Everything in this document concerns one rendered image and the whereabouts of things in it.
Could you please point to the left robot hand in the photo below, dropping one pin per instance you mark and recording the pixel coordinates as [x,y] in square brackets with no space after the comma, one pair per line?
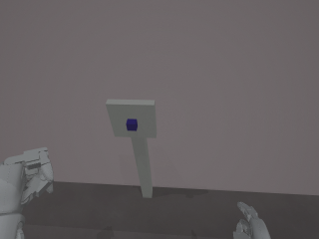
[14,175]

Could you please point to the left robot forearm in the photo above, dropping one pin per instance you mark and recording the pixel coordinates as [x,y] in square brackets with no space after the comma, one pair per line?
[11,225]

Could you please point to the button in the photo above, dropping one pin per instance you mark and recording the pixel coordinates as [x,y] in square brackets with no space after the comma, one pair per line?
[132,124]

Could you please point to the right robot hand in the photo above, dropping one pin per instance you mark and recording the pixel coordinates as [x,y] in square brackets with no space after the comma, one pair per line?
[255,229]

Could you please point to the panel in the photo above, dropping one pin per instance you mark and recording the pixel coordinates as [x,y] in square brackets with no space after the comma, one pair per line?
[144,111]

